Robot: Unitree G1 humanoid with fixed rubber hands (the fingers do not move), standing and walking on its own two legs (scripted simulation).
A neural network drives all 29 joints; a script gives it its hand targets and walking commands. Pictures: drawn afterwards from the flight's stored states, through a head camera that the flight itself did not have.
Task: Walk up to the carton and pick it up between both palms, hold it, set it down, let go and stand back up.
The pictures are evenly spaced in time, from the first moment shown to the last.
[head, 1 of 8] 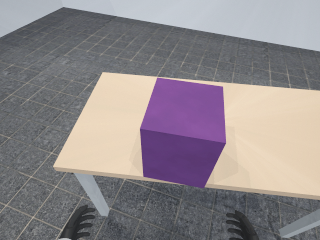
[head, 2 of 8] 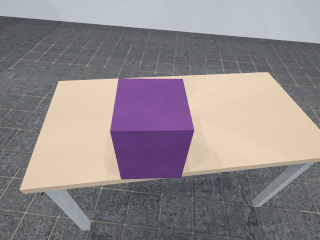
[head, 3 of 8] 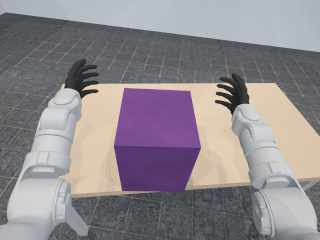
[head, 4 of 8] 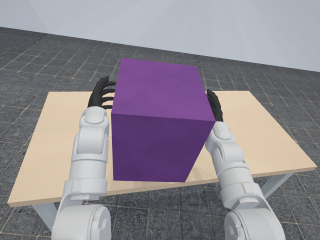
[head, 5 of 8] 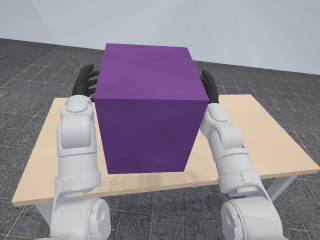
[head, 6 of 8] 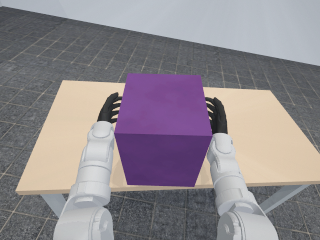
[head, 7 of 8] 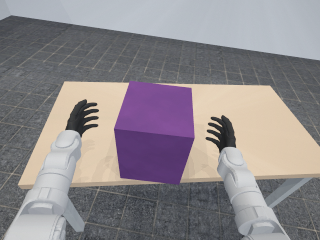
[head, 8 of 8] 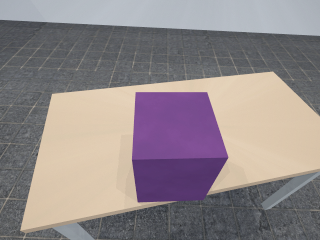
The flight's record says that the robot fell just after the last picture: no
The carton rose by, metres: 0.19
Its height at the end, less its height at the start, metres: +0.00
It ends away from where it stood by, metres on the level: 0.01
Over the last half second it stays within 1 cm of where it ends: yes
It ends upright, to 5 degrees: yes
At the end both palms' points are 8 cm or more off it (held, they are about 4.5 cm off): yes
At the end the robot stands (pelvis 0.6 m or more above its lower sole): yes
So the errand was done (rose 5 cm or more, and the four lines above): yes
